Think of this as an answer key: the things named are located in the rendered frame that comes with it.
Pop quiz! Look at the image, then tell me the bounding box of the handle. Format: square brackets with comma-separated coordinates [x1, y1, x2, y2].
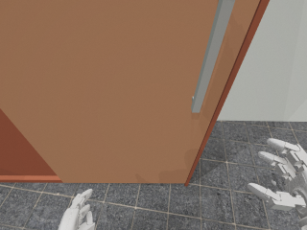
[191, 0, 235, 113]

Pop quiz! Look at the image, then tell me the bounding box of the right robot hand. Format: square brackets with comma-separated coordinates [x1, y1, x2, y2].
[247, 138, 307, 219]

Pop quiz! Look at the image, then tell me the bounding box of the left robot hand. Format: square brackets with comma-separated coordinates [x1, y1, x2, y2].
[58, 189, 95, 230]

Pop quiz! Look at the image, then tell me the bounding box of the wardrobe door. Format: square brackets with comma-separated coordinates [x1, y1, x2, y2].
[0, 108, 57, 176]
[0, 0, 260, 184]

